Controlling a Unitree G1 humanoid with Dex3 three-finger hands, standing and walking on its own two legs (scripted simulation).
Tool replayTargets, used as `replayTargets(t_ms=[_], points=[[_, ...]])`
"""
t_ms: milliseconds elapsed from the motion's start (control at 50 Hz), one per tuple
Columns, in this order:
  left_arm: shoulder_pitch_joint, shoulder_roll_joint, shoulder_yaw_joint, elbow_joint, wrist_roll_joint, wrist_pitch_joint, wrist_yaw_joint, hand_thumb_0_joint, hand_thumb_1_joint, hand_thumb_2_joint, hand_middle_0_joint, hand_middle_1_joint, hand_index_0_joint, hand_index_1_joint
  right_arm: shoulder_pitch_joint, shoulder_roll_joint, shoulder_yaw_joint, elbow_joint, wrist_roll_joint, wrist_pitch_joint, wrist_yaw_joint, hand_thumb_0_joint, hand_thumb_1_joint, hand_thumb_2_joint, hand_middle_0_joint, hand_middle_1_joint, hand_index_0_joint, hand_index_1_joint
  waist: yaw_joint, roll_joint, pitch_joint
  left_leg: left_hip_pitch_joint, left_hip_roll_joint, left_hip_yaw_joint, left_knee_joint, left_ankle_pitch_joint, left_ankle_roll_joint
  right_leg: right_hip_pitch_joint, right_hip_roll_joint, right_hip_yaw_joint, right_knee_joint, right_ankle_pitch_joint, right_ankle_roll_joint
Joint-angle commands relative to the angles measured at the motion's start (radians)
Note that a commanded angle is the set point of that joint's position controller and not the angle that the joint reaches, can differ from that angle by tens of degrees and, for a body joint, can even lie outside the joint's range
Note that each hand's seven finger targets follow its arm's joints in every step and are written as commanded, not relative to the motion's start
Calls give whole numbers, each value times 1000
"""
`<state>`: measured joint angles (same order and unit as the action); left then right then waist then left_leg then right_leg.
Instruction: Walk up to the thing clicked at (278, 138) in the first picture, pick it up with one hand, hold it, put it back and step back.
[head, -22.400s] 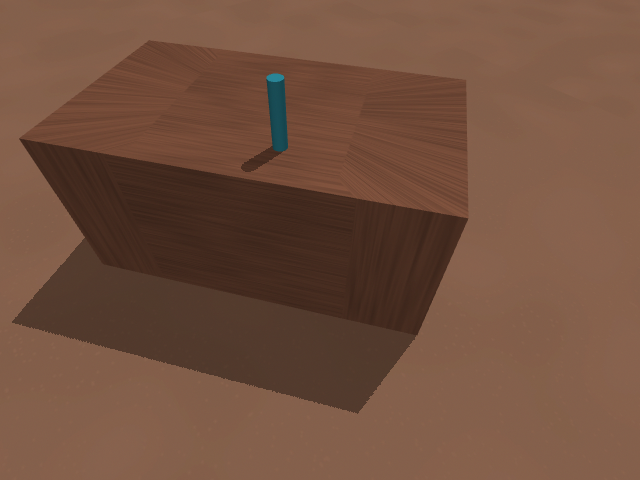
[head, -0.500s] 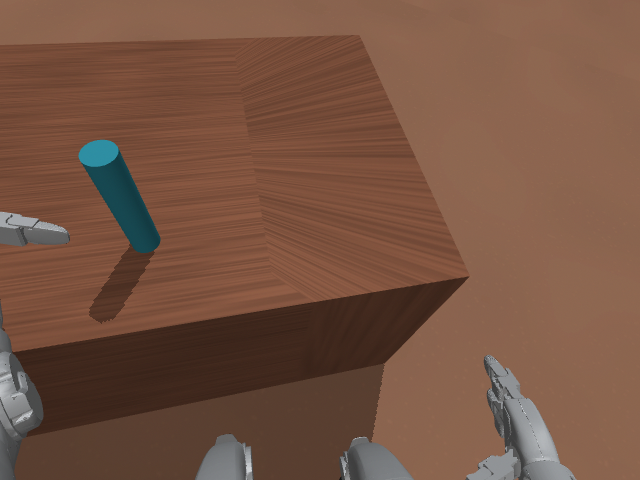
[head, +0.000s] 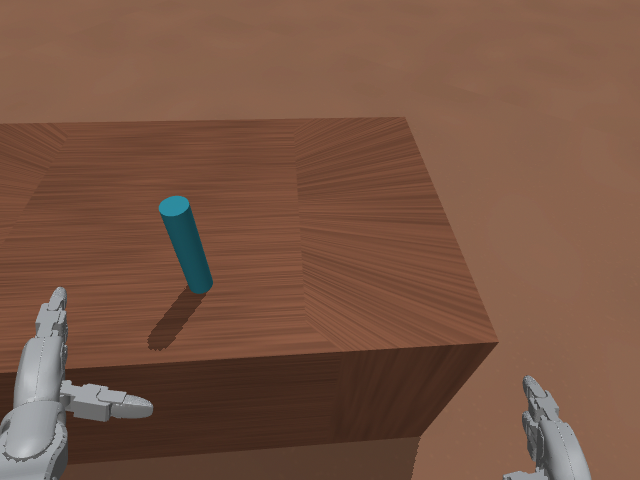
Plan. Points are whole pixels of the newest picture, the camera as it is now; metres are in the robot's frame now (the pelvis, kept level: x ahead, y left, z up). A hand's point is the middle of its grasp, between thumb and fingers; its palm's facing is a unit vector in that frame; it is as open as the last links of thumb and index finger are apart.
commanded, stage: sink last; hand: left
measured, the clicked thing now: (189, 249) +0.47 +0.23 -0.03
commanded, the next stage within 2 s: home in 0.48 s
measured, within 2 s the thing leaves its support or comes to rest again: neither
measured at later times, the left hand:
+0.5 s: hand (83, 459) +0.14 +0.24 +0.04, palm faces +0.36 -0.85 -0.38, open 17.2 cm
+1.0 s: hand (157, 466) +0.16 +0.20 -0.05, palm faces +0.21 -0.95 -0.23, open 17.2 cm
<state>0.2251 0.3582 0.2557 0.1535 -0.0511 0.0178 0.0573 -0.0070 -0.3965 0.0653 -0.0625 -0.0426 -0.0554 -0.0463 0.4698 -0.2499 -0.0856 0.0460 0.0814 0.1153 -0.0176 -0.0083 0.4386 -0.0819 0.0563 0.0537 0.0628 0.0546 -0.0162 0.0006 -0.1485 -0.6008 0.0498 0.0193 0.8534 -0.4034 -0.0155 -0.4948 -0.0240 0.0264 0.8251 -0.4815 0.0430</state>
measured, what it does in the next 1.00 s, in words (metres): stands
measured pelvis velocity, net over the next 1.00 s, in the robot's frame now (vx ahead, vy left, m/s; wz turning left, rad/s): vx -0.02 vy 0.00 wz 0.01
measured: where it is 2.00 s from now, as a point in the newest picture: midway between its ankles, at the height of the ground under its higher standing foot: outside the picture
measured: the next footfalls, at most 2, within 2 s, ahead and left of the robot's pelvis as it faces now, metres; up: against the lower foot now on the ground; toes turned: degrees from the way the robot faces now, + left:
none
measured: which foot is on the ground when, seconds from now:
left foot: down 0.00-1.00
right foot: down 0.00-1.00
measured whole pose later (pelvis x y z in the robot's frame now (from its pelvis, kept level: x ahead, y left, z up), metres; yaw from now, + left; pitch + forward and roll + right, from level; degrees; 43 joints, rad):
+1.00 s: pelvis -0.02 +0.00 -0.01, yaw +1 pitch +8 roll +0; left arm 0.44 0.19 0.09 0.12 -0.04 -0.01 0.07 -0.01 -0.49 0.08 -0.06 -0.07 -0.06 -0.07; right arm 0.43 -0.19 -0.01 0.15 0.02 0.01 -0.08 0.00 -0.30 -0.57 0.15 0.20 0.16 0.21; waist 0.01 0.00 -0.11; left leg -0.64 0.04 0.02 0.91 -0.40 -0.02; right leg -0.55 -0.04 0.03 0.92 -0.50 0.04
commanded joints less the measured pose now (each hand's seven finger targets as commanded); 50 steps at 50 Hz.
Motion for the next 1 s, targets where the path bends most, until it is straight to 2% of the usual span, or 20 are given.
replayTargets(t_ms=[0, 80, 160, 200, 260, 300, 340, 480, 560, 580, 640, 720, 780, 800, 860, 880, 900, 920, 940, 980], points=[[0, 243, 152, -342, -15, -43, 40, 0, -418, 51, -43, -35, -42, -36, 20, -117, -86, -123, 0, -41, -26, 0, 468, -68, 55, 52, 53, 52, 24, 127, -48, 167, -28, 33, -124, 278, 0, -33, 31, -64, -100, 316, -34], [143, 114, 52, -415, -17, -45, 25, 0, -426, 47, -47, -41, -48, -39, 1, -59, -23, -157, -6, -59, -29, 0, 465, -69, 55, 52, 53, 52, 22, 86, -31, 149, -33, 39, -115, 207, 8, -57, 24, -61, -100, 257, -33], [253, 66, 22, -466, -16, -41, 18, 0, -477, 27, -47, -43, -51, -38, -5, -127, -109, -165, -20, -78, -50, 0, 509, -56, 56, 53, 53, 53, 11, 19, -61, 153, -35, 35, -89, 199, 16, -81, 25, -63, -90, 259, -27], [280, 101, 59, -514, -15, -40, 23, 0, -459, 25, -44, -45, -51, -37, -13, -120, -111, -165, -22, -86, -57, 0, 510, -55, 56, 53, 54, 53, 28, 11, -72, 135, -40, 38, -82, 173, 19, -82, 22, -58, -91, 237, -25], [164, 120, 66, -570, -12, -56, 32, 0, -490, 19, -54, -52, -62, -43, -13, -126, -104, -191, -26, -104, -76, 0, 492, -58, 56, 52, 54, 52, -4, -36, -45, 137, -37, 30, -84, 91, 25, -103, 20, -50, -106, 147, -19], [201, 122, 83, -523, -11, -59, 36, 0, -478, 18, -48, -46, -56, -38, 11, -87, -79, -113, -27, -106, -84, 0, 502, -55, 56, 52, 54, 52, 16, -21, 34, 91, -44, 37, -88, 38, 25, -133, 12, -36, -127, 75, -21], [222, 118, 87, -525, -13, -59, 32, 0, -475, 23, -46, -48, -53, -40, -8, -112, -105, -150, -29, -116, -93, 0, 512, -53, 56, 52, 53, 52, 20, -54, 31, 87, -43, 33, -90, 18, 26, -132, 11, -32, -139, 31, -21], [269, 142, 162, -429, -25, -87, 23, 0, -471, 30, -41, -44, -46, -38, -10, -78, -72, -132, -32, -131, -76, 0, 522, -51, 55, 52, 53, 52, 69, -18, 108, 22, -52, 44, -85, -15, 19, -133, -4, -3, -163, -40, -24], [244, 156, 192, -327, -26, -115, 19, 0, -479, 38, -48, -51, -52, -46, -39, -100, -87, -191, -30, -141, -70, 0, 499, -57, 55, 52, 53, 52, 60, -58, 89, 31, -45, 40, -90, 4, 22, -120, 3, -15, -148, -12, -23], [237, 168, 204, -306, -25, -125, 22, 0, -487, 94, -57, -64, -56, -65, -39, -98, -77, -199, -30, -140, -69, 0, 419, -137, 120, 132, 120, 132, 64, -65, 84, 29, -46, 42, -88, 19, 22, -112, 4, -18, -146, 6, -24], [181, 141, 166, -263, -16, -143, 17, 0, -517, 77, -53, -60, -53, -60, -28, -52, -7, -213, -32, -144, -66, 0, 179, -377, 128, 178, 128, 178, 52, -45, 28, 55, -46, 42, -84, 62, 25, -99, 9, -25, -116, 78, -23], [68, 56, 45, -238, -4, -154, 11, 0, -503, 89, -55, -66, -57, -65, -67, 41, 99, -143, -41, -158, -67, 0, -141, -530, 136, 192, 136, 192, 39, 37, -5, 79, -47, 38, -79, 103, 22, -119, 11, -32, -77, 140, -30], [108, 72, 43, -220, 4, -144, 19, 0, -486, 99, -57, -70, -59, -68, -24, -37, 21, -89, -54, -162, -80, 0, -292, -550, 139, 198, 139, 198, 29, 82, -73, 135, -38, 25, -92, 126, 10, -115, 23, -52, -56, 156, -39], [127, 83, 56, -236, 4, -134, 21, 0, -484, 100, -57, -70, -59, -68, -2, -87, -29, -96, -56, -163, -82, 0, -321, -567, 142, 203, 142, 203, 22, 87, -121, 173, -32, 18, -96, 161, 6, -104, 29, -62, -45, 187, -39], [191, 49, -1, -234, 8, -101, 27, 0, -521, 78, -53, -63, -55, -62, 34, -138, -80, -53, -59, -158, -87, 0, -367, -593, 147, 210, 147, 210, 5, 79, -108, 204, -25, 7, -106, 197, -1, -108, 41, -81, -42, 212, -40], [205, -12, -63, -223, 8, -91, 22, 0, -510, 84, -54, -64, -56, -63, -10, -128, -59, -86, -59, -164, -83, 0, -447, -644, 156, 225, 156, 225, 1, 59, -91, 202, -21, 3, -109, 205, -1, -107, 44, -85, -37, 217, -40], [207, -43, -102, -220, 6, -86, 21, 0, -523, 77, -53, -63, -55, -61, -15, -83, -22, -55, -54, -160, -80, 0, -463, -650, 157, 227, 157, 227, 10, 42, -47, 167, -24, 4, -106, 190, 0, -120, 43, -87, -44, 201, -42], [200, -64, -131, -221, 7, -82, 20, 0, -510, 82, -54, -63, -55, -62, -54, -89, -16, -93, -53, -160, -78, 0, -543, -711, 167, 245, 167, 245, 9, 12, -31, 147, -22, 5, -104, 171, 3, -125, 42, -87, -46, 184, -42], [213, -83, -149, -185, 11, -75, 19, 0, -519, 77, -53, -62, -54, -60, -60, -33, 40, -63, -52, -156, -73, 0, -622, -743, 173, 254, 173, 254, 25, 2, -17, 124, -23, 5, -94, 180, 6, -127, 41, -87, -44, 191, -42], [183, -81, -174, -190, 15, -75, 16, 0, -524, 74, -52, -60, -53, -59, -83, -7, 78, -75, -50, -149, -66, 0, -774, -835, 189, 281, 189, 281, 30, -13, -2, 90, -22, 6, -86, 176, 11, -120, 36, -85, -42, 192, -40]])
